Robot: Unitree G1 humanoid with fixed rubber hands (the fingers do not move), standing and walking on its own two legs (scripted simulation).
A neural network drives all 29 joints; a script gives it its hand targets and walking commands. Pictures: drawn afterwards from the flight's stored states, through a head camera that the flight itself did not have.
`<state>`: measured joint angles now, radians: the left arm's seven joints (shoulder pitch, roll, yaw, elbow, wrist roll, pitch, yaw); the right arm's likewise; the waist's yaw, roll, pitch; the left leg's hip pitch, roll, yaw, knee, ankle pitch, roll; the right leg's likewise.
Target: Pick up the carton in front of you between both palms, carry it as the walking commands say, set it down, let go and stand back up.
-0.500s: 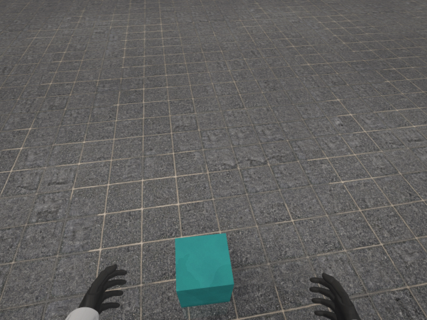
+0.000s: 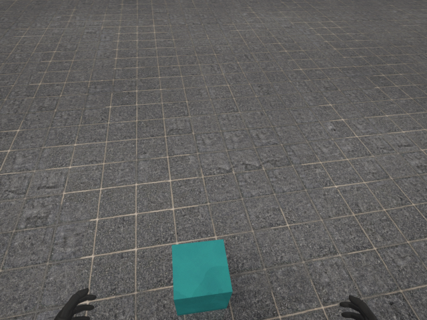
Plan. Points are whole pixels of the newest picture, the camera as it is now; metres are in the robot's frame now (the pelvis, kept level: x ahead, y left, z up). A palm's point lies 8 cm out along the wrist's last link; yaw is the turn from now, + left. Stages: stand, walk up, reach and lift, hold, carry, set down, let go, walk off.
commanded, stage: stand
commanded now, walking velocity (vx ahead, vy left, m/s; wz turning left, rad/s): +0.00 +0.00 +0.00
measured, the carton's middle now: (200, 277) +0.41 +0.04 -0.65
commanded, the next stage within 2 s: none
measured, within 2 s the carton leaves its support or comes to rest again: neither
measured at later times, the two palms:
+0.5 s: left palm out of the picture +0.10 +0.30 -0.10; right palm out of the picture +0.10 -0.30 -0.08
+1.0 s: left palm out of the picture +0.07 +0.30 -0.10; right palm out of the picture +0.06 -0.31 -0.09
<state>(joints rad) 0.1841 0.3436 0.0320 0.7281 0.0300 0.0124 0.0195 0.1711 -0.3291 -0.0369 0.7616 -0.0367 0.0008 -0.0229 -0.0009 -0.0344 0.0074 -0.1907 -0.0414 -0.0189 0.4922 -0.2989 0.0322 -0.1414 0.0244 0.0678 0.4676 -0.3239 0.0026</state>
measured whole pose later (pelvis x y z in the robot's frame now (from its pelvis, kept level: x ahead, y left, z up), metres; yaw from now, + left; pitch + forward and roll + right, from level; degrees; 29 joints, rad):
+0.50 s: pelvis -0.01 +0.00 +0.01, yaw +0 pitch -2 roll +0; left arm 0.17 0.37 0.01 0.88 0.02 0.00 0.02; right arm 0.14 -0.35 -0.02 0.92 -0.03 -0.01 -0.02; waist 0.00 -0.03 0.02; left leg -0.13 -0.04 -0.01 0.41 -0.24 0.03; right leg -0.09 0.02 0.07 0.39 -0.27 0.01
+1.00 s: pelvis -0.03 +0.00 +0.01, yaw +0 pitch -2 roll +0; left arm 0.15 0.39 -0.01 0.99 0.02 -0.01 0.01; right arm 0.13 -0.38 -0.01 1.02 -0.02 -0.01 -0.01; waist 0.00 -0.02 0.02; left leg -0.12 -0.04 -0.02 0.36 -0.19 0.03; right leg -0.08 0.02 0.07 0.34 -0.22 0.01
